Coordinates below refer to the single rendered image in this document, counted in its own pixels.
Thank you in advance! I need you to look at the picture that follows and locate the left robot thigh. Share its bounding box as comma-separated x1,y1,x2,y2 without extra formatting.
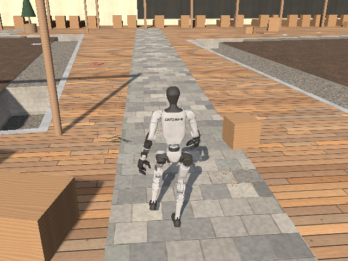
155,151,167,177

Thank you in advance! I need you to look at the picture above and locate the robot left forearm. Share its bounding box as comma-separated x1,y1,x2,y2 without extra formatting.
140,133,152,160

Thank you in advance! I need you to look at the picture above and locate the robot left hand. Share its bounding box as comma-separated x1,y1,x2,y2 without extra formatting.
138,159,151,175

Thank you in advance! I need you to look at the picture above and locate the robot right hand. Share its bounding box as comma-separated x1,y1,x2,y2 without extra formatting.
187,139,199,149

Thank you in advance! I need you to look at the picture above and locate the right robot shin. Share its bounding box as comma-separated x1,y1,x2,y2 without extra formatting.
175,183,185,220

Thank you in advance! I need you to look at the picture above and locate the robot right forearm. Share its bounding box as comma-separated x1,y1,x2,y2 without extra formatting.
193,130,200,144

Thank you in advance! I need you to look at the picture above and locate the robot right upper arm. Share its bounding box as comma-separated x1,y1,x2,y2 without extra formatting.
185,109,199,138

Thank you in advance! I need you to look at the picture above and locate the robot left upper arm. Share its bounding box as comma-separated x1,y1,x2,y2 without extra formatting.
147,110,162,141

